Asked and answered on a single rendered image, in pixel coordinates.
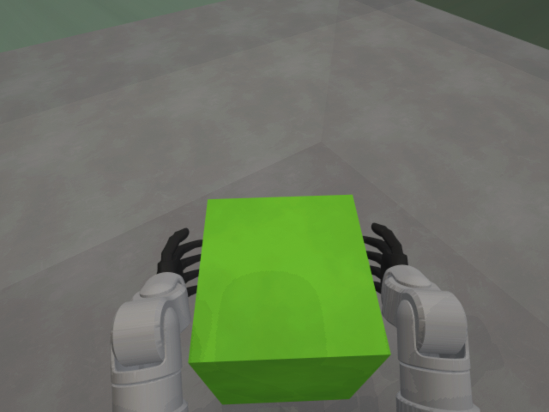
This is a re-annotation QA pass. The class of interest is robot left hand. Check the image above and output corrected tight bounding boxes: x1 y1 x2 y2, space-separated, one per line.
156 228 202 298

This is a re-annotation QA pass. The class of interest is robot right hand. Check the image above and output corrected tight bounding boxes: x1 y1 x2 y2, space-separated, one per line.
363 223 408 293

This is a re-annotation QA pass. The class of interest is robot left forearm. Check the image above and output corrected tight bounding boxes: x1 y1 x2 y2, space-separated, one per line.
110 272 191 412

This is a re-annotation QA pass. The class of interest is carton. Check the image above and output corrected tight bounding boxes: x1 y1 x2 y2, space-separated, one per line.
188 195 391 404

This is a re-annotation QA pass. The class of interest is robot right forearm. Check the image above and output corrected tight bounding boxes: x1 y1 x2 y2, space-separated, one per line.
381 265 480 412

